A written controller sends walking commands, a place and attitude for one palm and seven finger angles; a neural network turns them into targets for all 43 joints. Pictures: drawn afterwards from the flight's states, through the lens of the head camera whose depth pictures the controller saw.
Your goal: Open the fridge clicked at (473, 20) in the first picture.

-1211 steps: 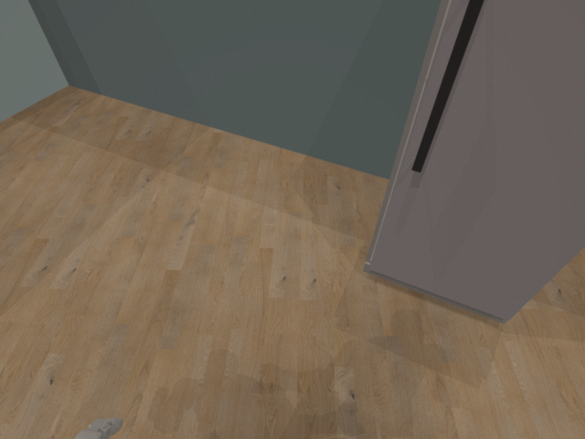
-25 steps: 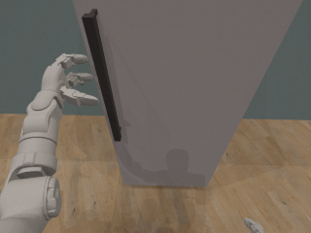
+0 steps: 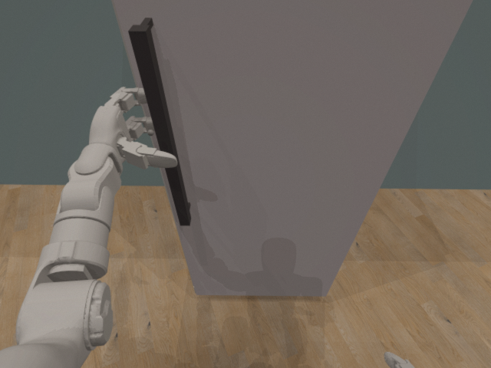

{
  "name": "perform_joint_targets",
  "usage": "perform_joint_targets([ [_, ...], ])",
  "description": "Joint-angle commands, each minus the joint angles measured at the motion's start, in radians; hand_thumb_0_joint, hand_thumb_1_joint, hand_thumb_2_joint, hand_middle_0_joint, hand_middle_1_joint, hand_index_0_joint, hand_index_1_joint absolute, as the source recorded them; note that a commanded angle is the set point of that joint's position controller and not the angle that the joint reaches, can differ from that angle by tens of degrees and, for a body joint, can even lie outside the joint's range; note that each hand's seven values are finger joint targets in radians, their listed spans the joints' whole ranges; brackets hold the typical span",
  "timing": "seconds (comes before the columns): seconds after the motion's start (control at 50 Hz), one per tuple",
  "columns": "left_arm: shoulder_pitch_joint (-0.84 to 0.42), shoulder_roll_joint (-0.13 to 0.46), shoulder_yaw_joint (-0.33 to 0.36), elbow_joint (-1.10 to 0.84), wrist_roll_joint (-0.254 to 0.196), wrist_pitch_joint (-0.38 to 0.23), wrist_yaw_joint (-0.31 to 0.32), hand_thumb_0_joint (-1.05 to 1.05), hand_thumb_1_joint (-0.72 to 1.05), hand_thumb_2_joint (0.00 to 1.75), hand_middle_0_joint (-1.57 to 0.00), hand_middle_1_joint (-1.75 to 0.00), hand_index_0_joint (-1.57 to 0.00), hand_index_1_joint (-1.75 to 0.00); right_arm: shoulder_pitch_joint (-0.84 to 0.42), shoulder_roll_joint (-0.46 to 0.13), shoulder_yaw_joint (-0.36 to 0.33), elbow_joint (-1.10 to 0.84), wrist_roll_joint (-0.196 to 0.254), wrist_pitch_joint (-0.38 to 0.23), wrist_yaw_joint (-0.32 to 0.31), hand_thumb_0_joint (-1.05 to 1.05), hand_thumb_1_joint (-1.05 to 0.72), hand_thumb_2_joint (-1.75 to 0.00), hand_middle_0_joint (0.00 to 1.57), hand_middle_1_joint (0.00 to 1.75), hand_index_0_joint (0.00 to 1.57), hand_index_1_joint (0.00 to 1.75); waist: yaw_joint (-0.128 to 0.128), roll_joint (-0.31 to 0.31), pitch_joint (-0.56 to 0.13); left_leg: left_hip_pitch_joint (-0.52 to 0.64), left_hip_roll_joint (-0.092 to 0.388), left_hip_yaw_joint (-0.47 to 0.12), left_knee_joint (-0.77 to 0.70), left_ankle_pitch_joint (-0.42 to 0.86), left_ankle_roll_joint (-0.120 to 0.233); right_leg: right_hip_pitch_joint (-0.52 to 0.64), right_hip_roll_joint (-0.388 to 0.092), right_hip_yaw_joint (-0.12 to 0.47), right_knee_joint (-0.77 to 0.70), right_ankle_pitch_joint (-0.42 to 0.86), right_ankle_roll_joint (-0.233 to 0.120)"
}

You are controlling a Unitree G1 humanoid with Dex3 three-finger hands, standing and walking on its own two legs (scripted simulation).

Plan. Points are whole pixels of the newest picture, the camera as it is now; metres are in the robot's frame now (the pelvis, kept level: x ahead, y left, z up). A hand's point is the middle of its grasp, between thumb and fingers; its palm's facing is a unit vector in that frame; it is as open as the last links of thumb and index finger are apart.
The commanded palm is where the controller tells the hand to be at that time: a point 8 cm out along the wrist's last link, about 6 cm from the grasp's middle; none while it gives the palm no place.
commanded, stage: feel for the door with the fingertips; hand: left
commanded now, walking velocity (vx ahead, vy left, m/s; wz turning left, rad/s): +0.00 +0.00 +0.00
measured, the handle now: (171, 145) +0.49 +0.16 +0.11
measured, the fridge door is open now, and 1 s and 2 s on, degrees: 0 0 0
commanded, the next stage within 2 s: slide the fingers in behind the handle in 0.40 s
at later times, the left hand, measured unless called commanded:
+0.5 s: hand (148, 124) +0.45 +0.18 +0.19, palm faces +0.05 -1.00 +0.00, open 13.7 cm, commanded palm +0.43 +0.22 +0.19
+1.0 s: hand (149, 127) +0.44 +0.17 +0.19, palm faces +0.03 -1.00 +0.03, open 13.9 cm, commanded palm +0.42 +0.22 +0.19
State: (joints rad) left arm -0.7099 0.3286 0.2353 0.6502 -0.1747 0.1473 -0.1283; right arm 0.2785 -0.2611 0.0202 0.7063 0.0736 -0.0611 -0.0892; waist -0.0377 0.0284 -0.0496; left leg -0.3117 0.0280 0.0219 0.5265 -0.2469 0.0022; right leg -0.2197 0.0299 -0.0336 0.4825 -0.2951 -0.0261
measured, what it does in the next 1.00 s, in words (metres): stands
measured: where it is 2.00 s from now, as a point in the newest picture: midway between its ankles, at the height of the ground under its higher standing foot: outside the picture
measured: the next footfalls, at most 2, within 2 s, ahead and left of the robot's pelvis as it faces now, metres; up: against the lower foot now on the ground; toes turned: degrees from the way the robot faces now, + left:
none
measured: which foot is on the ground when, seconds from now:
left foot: down 0.00-1.00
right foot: down 0.00-1.00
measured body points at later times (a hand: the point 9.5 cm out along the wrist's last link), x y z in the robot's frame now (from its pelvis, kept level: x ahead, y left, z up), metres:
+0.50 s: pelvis +0.00 +0.00 +0.00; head +0.01 +0.00 +0.45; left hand +0.44 +0.23 +0.19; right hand +0.09 -0.27 -0.11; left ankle +0.02 +0.12 -0.74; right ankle -0.03 -0.10 -0.74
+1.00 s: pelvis -0.01 +0.00 +0.00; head +0.00 +0.01 +0.45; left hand +0.43 +0.23 +0.19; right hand +0.09 -0.26 -0.11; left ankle +0.02 +0.12 -0.74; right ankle -0.03 -0.10 -0.74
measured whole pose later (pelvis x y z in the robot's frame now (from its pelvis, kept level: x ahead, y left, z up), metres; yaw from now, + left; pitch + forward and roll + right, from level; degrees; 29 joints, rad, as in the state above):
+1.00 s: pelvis -0.01 +0.00 +0.00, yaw +0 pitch +3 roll -1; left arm -0.79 0.35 0.25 0.77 -0.17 0.09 -0.13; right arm 0.30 -0.26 0.02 0.72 0.07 -0.07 -0.08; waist -0.05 0.02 -0.05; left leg -0.34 0.03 0.02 0.53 -0.24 0.01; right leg -0.24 0.03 -0.03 0.48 -0.28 -0.02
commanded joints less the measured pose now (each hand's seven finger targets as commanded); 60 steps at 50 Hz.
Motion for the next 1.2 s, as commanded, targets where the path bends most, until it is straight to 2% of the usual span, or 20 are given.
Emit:
perform_joint_targets([
  [0.0, -0.487, 0.217, 0.052, -0.256, -0.005, -0.059, 0.033, 0.00, -0.50, 0.30, -0.30, -1.20, -0.30, -1.20, -0.074, -0.132, -0.041, -0.136, -0.005, -0.045, -0.010, 0.00, -0.90, -0.90, 0.20, 0.30, 0.20, 0.30, 0.011, -0.015, -0.304, 0.222, -0.022, -0.027, -0.039, 0.266, 0.037, 0.007, 0.006, 0.016, -0.061, 0.336, 0.009],
  [0.1, -0.508, 0.267, 0.089, -0.173, 0.009, -0.055, 0.039, 0.00, -0.50, 0.30, -0.30, -1.20, -0.30, -1.20, -0.066, -0.136, -0.037, -0.125, -0.009, -0.034, -0.014, 0.00, -0.90, -0.90, 0.20, 0.30, 0.20, 0.30, 0.004, -0.057, -0.257, 0.189, -0.021, -0.021, -0.046, 0.232, 0.039, -0.004, 0.002, 0.024, -0.072, 0.318, 0.015],
  [0.16, -0.537, 0.244, 0.058, -0.180, 0.020, -0.069, 0.035, 0.00, -0.50, 0.30, -0.30, -1.20, -0.30, -1.20, -0.063, -0.135, -0.039, -0.133, -0.010, -0.032, -0.012, 0.00, -0.90, -0.90, 0.20, 0.30, 0.20, 0.30, 0.000, -0.004, -0.279, 0.218, -0.022, -0.018, -0.044, 0.244, 0.038, -0.004, 0.000, 0.028, -0.071, 0.320, 0.012],
  [0.22, -0.584, 0.206, 0.016, -0.138, 0.015, -0.078, 0.019, 0.00, -0.50, 0.30, -0.30, -1.20, -0.30, -1.20, -0.055, -0.130, -0.036, -0.122, -0.008, -0.033, -0.012, 0.00, -0.90, -0.90, 0.20, 0.30, 0.20, 0.30, -0.023, 0.000, -0.256, 0.210, -0.022, -0.022, -0.037, 0.231, 0.036, -0.032, 0.002, 0.025, -0.074, 0.312, 0.011],
  [0.26, -0.605, 0.246, 0.038, -0.108, 0.014, -0.086, 0.010, 0.00, -0.50, 0.30, -0.30, -1.20, -0.30, -1.20, -0.043, -0.142, -0.040, -0.116, -0.008, -0.033, -0.015, 0.00, -0.90, -0.90, 0.20, 0.30, 0.20, 0.30, -0.027, -0.013, -0.264, 0.214, -0.022, -0.025, -0.035, 0.228, 0.038, -0.030, 0.001, 0.027, -0.074, 0.308, 0.013],
  [0.32, -0.671, 0.194, -0.005, -0.078, 0.004, -0.095, 0.002, 0.00, -0.50, 0.30, -0.30, -1.20, -0.30, -1.20, -0.035, -0.137, -0.040, -0.107, -0.006, -0.040, -0.015, 0.00, -0.90, -0.90, 0.20, 0.30, 0.20, 0.30, -0.045, -0.007, -0.268, 0.212, -0.024, -0.034, -0.033, 0.213, 0.035, -0.059, 0.003, 0.022, -0.073, 0.287, 0.011],
  [0.38, -0.686, 0.265, 0.052, -0.040, 0.000, -0.115, 0.003, 0.00, -0.50, 0.30, -0.30, -1.20, -0.30, -1.20, -0.015, -0.150, -0.044, -0.094, -0.011, -0.044, -0.015, 0.00, -0.90, -0.90, 0.20, 0.30, 0.20, 0.30, -0.039, -0.014, -0.301, 0.205, -0.024, -0.037, -0.029, 0.220, 0.036, -0.046, 0.000, 0.026, -0.069, 0.298, 0.013],
  [0.42, -0.678, 0.223, 0.026, -0.063, 0.004, -0.134, 0.005, 0.00, -0.50, 0.30, -0.30, -1.20, -0.30, -1.20, -0.005, -0.140, -0.047, -0.095, -0.012, -0.049, -0.009, 0.00, -0.90, -0.90, 0.20, 0.30, 0.20, 0.30, -0.033, 0.002, -0.345, 0.228, -0.027, -0.034, -0.022, 0.267, 0.035, -0.027, 0.004, 0.024, -0.056, 0.344, 0.009],
  [0.46, -0.662, 0.230, 0.031, -0.066, 0.003, -0.147, 0.001, 0.00, -0.50, 0.30, -0.30, -1.20, -0.30, -1.20, 0.006, -0.147, -0.051, -0.093, -0.012, -0.053, -0.006, 0.00, -0.90, -0.90, 0.20, 0.30, 0.20, 0.30, -0.034, -0.014, -0.357, 0.240, -0.025, -0.036, -0.016, 0.292, 0.036, -0.019, 0.006, 0.019, -0.050, 0.365, 0.011],
  [0.58, -0.655, 0.274, 0.062, -0.039, 0.001, -0.155, -0.004, 0.00, -0.50, 0.30, -0.30, -1.20, -0.30, -1.20, -0.001, -0.150, -0.048, -0.090, -0.008, -0.056, -0.005, 0.00, -0.90, -0.90, 0.20, 0.30, 0.20, 0.30, -0.029, -0.018, -0.293, 0.186, -0.027, -0.026, -0.026, 0.228, 0.042, -0.030, 0.004, 0.026, -0.064, 0.325, 0.013],
  [0.66, -0.587, 0.295, 0.084, -0.067, 0.004, -0.159, -0.009, 0.00, -0.50, 0.30, -0.30, -1.20, -0.30, -1.20, 0.000, -0.150, -0.051, -0.104, -0.008, -0.057, -0.002, 0.00, -0.90, -0.90, 0.20, 0.30, 0.20, 0.30, -0.005, 0.020, -0.323, 0.196, -0.027, -0.021, -0.025, 0.245, 0.039, -0.002, 0.006, 0.026, -0.058, 0.334, 0.008],
  [0.7, -0.589, 0.300, 0.088, -0.062, 0.003, -0.153, -0.010, 0.00, -0.50, 0.30, -0.30, -1.20, -0.30, -1.20, -0.003, -0.149, -0.048, -0.105, -0.007, -0.056, -0.002, 0.00, -0.90, -0.90, 0.20, 0.30, 0.20, 0.30, -0.012, -0.007, -0.305, 0.176, -0.026, -0.021, -0.029, 0.227, 0.041, -0.010, 0.006, 0.027, -0.063, 0.325, 0.011],
  [0.74, -0.583, 0.294, 0.082, -0.031, 0.004, -0.141, -0.013, 0.00, -0.50, 0.30, -0.30, -1.20, -0.30, -1.20, -0.003, -0.149, -0.047, -0.102, -0.003, -0.053, -0.003, 0.00, -0.90, -0.90, 0.20, 0.30, 0.20, 0.30, -0.021, -0.028, -0.262, 0.158, -0.024, -0.020, -0.034, 0.190, 0.041, -0.036, 0.007, 0.027, -0.073, 0.288, 0.014],
  [0.84, -0.622, 0.207, 0.009, -0.120, -0.003, -0.134, -0.012, 0.00, -0.50, 0.30, -0.30, -1.20, -0.30, -1.20, -0.018, -0.140, -0.048, -0.116, -0.001, -0.059, -0.002, 0.00, -0.90, -0.90, 0.20, 0.30, 0.20, 0.30, -0.029, 0.028, -0.290, 0.212, -0.021, -0.024, -0.029, 0.214, 0.039, -0.052, 0.011, 0.024, -0.072, 0.287, 0.009],
  [0.94, -0.616, 0.222, 0.038, -0.118, -0.012, -0.121, 0.005, 0.00, -0.50, 0.30, -0.30, -1.20, -0.30, -1.20, -0.021, -0.141, -0.048, -0.107, -0.002, -0.060, -0.004, 0.00, -0.90, -0.90, 0.20, 0.30, 0.20, 0.30, -0.026, -0.013, -0.287, 0.205, -0.019, -0.031, -0.032, 0.205, 0.037, -0.054, 0.013, 0.019, -0.073, 0.271, 0.010],
  [0.98, -0.595, 0.233, 0.048, -0.122, -0.002, -0.119, 0.017, 0.00, -0.50, 0.30, -0.30, -1.20, -0.30, -1.20, -0.027, -0.143, -0.046, -0.110, -0.004, -0.058, -0.001, 0.00, -0.90, -0.90, 0.20, 0.30, 0.20, 0.30, -0.015, 0.005, -0.292, 0.206, -0.019, -0.030, -0.035, 0.222, 0.037, -0.041, 0.009, 0.019, -0.069, 0.282, 0.008],
  [1.06, -0.573, 0.221, 0.043, -0.134, 0.010, -0.113, 0.033, 0.00, -0.50, 0.30, -0.30, -1.20, -0.30, -1.20, -0.032, -0.141, -0.047, -0.115, -0.007, -0.052, 0.002, 0.00, -0.90, -0.90, 0.20, 0.30, 0.20, 0.30, -0.011, 0.011, -0.302, 0.215, -0.019, -0.026, -0.033, 0.237, 0.036, -0.028, 0.009, 0.019, -0.066, 0.294, 0.009],
  [1.12, -0.579, 0.162, 0.002, -0.178, 0.006, -0.113, 0.038, 0.00, -0.50, 0.30, -0.30, -1.20, -0.30, -1.20, -0.043, -0.129, -0.046, -0.120, -0.007, -0.055, 0.005, 0.00, -0.90, -0.90, 0.20, 0.30, 0.20, 0.30, -0.010, 0.025, -0.318, 0.241, -0.016, -0.032, -0.031, 0.270, 0.031, -0.030, 0.013, 0.014, -0.060, 0.316, 0.004],
  [1.16, -0.533, 0.195, 0.039, -0.173, 0.000, -0.106, 0.041, 0.00, -0.50, 0.30, -0.30, -1.20, -0.30, -1.20, -0.043, -0.138, -0.050, -0.122, -0.008, -0.051, 0.004, 0.00, -0.90, -0.90, 0.20, 0.30, 0.20, 0.30, 0.001, -0.015, -0.328, 0.245, -0.014, -0.030, -0.035, 0.284, 0.033, -0.004, 0.014, 0.014, -0.063, 0.331, 0.006],
  [1.18, -0.533, 0.175, 0.020, -0.178, -0.003, -0.099, 0.040, 0.00, -0.50, 0.30, -0.30, -1.20, -0.30, -1.20, -0.053, -0.135, -0.045, -0.125, -0.005, -0.047, 0.003, 0.00, -0.90, -0.90, 0.20, 0.30, 0.20, 0.30, -0.003, -0.018, -0.307, 0.233, -0.014, -0.029, -0.041, 0.276, 0.034, -0.011, 0.012, 0.013, -0.065, 0.330, 0.007],
])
